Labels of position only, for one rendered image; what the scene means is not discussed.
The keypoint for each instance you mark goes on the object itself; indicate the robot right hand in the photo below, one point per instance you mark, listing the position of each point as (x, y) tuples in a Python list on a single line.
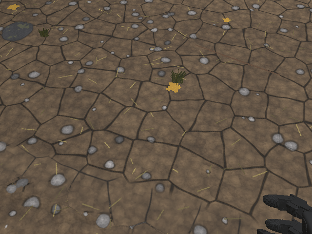
[(294, 206)]

